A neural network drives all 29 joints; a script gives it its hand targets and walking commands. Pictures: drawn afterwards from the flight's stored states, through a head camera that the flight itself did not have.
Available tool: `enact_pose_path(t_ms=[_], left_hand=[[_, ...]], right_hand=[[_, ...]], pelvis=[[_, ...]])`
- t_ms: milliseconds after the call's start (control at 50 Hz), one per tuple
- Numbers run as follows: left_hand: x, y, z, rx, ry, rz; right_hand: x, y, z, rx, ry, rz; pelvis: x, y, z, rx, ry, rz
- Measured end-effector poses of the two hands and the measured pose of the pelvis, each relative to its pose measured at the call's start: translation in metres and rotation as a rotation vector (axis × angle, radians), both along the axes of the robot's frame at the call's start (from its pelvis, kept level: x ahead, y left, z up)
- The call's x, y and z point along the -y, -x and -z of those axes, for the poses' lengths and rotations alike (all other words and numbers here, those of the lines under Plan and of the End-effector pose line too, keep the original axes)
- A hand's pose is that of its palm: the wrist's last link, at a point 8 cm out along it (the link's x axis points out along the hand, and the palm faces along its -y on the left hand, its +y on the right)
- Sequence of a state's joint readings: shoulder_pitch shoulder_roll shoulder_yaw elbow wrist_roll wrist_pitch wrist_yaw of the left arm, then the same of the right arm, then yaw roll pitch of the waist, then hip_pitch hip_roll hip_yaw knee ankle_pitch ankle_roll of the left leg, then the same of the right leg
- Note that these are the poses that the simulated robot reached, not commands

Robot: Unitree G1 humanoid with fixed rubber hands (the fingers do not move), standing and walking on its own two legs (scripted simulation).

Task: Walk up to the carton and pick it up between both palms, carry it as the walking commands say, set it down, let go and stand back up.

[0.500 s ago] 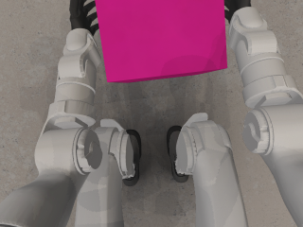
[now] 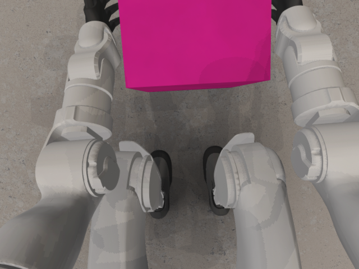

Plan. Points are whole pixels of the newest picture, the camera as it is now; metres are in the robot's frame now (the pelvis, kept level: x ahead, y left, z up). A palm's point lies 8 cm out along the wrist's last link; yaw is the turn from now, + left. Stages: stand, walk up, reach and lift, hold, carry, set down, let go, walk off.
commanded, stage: set down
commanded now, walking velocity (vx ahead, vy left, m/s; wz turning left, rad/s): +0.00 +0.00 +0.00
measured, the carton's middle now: (189, 28) +0.54 -0.04 -0.22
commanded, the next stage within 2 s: none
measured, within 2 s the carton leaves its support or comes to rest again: rests again in 0.22 s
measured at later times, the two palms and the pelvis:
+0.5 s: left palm (97, 25) +0.54 +0.12 -0.14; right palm (282, 9) +0.53 -0.20 -0.15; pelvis +0.00 +0.00 -0.01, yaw +1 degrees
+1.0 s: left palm (96, 28) +0.54 +0.13 -0.15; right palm (281, 11) +0.53 -0.20 -0.15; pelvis +0.00 +0.01 -0.01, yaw +1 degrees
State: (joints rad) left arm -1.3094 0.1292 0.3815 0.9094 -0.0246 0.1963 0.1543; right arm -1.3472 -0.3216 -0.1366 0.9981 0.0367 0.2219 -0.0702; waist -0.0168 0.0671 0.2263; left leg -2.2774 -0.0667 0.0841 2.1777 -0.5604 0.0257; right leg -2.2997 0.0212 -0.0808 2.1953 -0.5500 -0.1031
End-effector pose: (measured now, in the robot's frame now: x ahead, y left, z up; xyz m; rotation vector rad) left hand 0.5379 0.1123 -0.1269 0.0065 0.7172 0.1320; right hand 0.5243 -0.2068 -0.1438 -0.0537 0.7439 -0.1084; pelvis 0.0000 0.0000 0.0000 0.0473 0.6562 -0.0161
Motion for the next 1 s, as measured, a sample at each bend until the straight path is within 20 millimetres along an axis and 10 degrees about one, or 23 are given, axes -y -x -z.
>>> enact_pose_path(t_ms=[1000], left_hand=[[-0.015,-0.001,0.019,0.009,0.014,0.021]], right_hand=[[-0.006,-0.004,0.010,0.053,-0.044,-0.038]], pelvis=[[-0.006,0.004,0.007,0.067,0.016,-0.028]])
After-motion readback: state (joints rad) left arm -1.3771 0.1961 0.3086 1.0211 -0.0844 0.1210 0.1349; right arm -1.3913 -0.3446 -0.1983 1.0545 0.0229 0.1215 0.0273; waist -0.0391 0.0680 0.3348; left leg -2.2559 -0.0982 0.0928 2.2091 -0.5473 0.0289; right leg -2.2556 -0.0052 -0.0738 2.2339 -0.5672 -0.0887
